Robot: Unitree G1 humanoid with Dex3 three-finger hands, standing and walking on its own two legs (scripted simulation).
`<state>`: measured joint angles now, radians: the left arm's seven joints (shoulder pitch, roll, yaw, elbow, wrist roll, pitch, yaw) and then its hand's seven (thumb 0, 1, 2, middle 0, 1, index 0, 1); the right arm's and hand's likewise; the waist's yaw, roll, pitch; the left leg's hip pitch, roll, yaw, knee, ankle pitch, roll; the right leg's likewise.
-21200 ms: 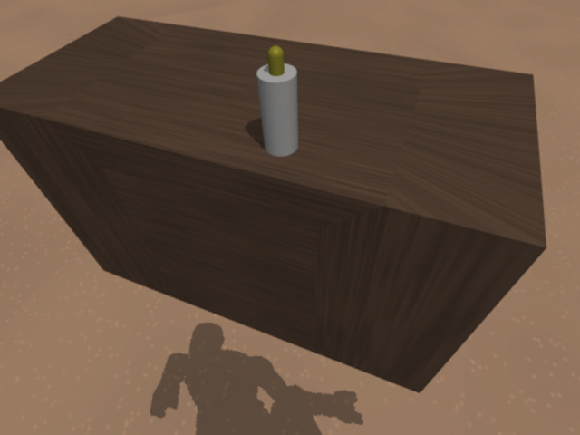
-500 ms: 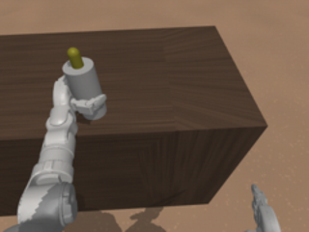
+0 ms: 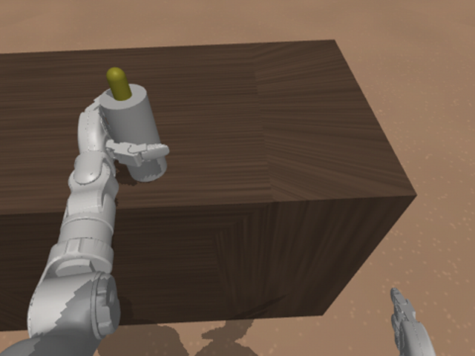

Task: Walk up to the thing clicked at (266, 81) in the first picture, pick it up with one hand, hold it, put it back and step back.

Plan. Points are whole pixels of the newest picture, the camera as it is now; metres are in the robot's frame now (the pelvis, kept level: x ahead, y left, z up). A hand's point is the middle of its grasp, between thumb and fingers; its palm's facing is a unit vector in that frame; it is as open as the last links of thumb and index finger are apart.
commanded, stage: open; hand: left
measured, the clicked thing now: (133, 126) +0.46 +0.18 +0.16
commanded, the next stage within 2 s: withdraw in 0.06 s
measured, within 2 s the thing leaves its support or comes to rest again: neither
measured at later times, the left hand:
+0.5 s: hand (89, 98) +0.46 +0.24 +0.21, palm faces +0.24 -0.97 +0.00, open 16.5 cm
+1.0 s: hand out of the picture +0.44 +0.35 +0.26, palm faces +0.42 -0.88 -0.24, open 17.5 cm
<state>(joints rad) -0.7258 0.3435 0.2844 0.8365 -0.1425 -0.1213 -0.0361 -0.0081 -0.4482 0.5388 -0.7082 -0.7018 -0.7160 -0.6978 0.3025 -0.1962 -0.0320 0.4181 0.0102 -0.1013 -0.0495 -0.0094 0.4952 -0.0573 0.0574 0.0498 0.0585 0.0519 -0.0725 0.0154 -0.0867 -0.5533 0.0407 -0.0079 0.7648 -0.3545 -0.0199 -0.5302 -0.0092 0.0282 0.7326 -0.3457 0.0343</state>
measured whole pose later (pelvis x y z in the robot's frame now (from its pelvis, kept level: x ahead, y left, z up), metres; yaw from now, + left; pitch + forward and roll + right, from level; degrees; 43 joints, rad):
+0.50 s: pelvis +0.00 +0.00 +0.00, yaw +0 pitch +7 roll -1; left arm -0.81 0.50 0.39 0.85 -0.13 -0.03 -0.09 -0.01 -0.52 0.20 -0.20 -0.21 -0.21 -0.21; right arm 0.30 -0.23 -0.06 0.40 0.04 -0.09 -0.06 -0.01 0.52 -0.06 0.06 0.05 0.06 0.05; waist -0.09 0.01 -0.09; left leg -0.51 0.04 -0.01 0.73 -0.35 -0.03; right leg -0.49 -0.01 0.02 0.71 -0.34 0.03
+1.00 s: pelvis +0.02 +0.01 +0.02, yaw +0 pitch +6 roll -1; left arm -0.78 0.71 0.45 0.81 0.00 0.02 -0.14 -0.01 -0.57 0.03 -0.08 -0.06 -0.07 -0.06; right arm 0.34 -0.24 -0.04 0.47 0.05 -0.12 -0.01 -0.01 0.53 -0.06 0.06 0.05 0.06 0.05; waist -0.03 0.03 -0.08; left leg -0.40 0.03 0.00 0.60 -0.31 -0.01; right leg -0.38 -0.02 0.03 0.56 -0.29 0.04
